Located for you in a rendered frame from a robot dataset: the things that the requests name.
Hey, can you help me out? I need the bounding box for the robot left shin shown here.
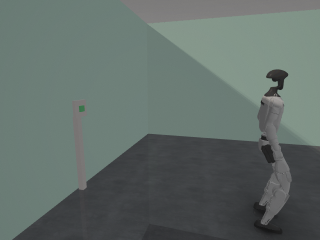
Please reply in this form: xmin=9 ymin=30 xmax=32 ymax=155
xmin=260 ymin=178 xmax=279 ymax=206

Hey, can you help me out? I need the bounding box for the right robot upper arm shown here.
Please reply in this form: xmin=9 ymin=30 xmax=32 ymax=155
xmin=263 ymin=97 xmax=284 ymax=132

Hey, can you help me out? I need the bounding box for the button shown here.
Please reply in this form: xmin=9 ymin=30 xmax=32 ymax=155
xmin=79 ymin=105 xmax=85 ymax=112

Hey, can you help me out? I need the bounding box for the right robot hand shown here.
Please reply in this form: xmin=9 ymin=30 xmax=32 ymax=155
xmin=274 ymin=160 xmax=292 ymax=184

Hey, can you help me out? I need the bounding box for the right robot forearm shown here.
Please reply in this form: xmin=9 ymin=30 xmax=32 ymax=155
xmin=266 ymin=125 xmax=284 ymax=161

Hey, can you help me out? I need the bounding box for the humanoid robot head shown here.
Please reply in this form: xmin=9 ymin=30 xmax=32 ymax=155
xmin=264 ymin=69 xmax=288 ymax=97

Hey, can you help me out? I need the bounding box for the left robot upper arm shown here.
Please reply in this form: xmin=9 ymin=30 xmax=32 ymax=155
xmin=257 ymin=107 xmax=261 ymax=120

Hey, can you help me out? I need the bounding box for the panel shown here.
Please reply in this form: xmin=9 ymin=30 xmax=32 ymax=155
xmin=72 ymin=99 xmax=87 ymax=190

